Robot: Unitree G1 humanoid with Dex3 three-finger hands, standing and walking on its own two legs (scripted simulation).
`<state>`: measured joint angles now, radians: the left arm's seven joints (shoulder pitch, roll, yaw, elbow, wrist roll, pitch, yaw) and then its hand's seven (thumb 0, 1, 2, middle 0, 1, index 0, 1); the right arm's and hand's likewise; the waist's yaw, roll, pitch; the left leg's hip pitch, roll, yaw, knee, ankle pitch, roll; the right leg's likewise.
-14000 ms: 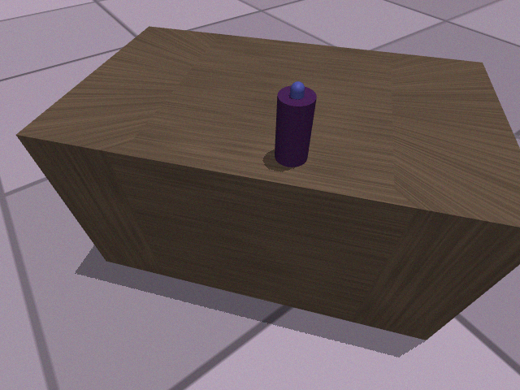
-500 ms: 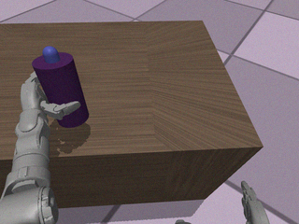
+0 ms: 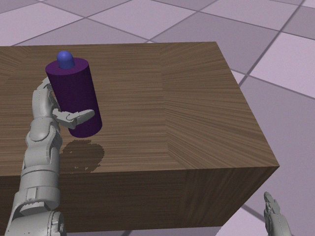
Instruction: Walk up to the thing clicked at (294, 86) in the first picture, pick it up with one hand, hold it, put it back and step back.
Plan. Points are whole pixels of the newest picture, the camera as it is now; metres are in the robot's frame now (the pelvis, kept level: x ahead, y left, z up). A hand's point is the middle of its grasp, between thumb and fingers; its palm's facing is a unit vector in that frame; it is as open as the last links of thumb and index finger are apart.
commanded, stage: lift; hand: left
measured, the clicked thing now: (76, 94) +0.42 +0.20 +0.18
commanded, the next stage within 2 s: hold in 0.90 s
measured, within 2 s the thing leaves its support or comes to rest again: neither
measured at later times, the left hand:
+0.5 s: hand (65, 93) +0.36 +0.19 +0.23, palm faces +0.20 -0.98 +0.02, open 12.2 cm
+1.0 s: hand (60, 89) +0.34 +0.18 +0.26, palm faces +0.20 -0.98 +0.03, open 12.2 cm
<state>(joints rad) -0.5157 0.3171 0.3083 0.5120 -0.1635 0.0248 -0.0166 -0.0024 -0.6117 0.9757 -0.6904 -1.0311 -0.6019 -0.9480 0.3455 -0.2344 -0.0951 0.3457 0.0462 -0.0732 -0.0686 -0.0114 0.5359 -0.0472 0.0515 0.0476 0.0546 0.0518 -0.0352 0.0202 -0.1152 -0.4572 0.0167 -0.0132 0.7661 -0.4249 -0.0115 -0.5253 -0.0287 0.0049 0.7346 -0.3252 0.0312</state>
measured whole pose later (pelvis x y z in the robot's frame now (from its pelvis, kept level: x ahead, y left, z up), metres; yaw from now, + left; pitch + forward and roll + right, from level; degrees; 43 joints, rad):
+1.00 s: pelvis -0.01 +0.00 +0.02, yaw +1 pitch +0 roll +0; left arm -0.41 0.23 0.31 -0.06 -0.22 0.56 0.01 0.00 -0.61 0.98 -0.68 -1.05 -0.59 -0.97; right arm 0.27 -0.22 -0.15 0.59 0.05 -0.21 -0.04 -0.01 0.53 -0.05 0.05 0.05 0.05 0.05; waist 0.02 0.07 -0.10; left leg -0.25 0.00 -0.03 0.60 -0.34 -0.01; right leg -0.32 -0.04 -0.01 0.60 -0.27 0.03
